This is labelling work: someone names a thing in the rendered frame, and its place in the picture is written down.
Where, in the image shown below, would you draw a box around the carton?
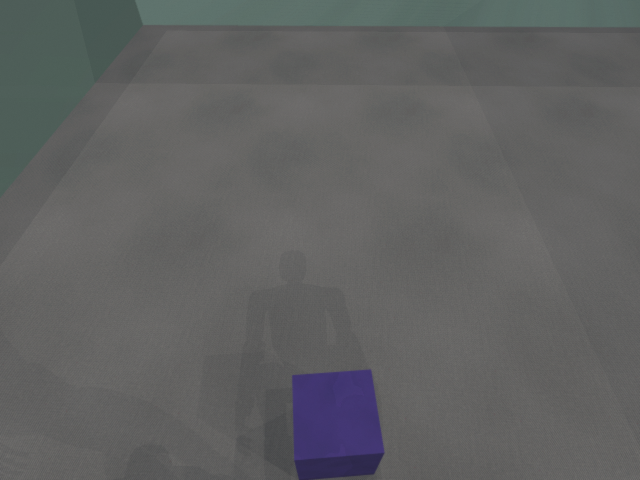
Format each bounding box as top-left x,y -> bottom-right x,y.
292,369 -> 385,480

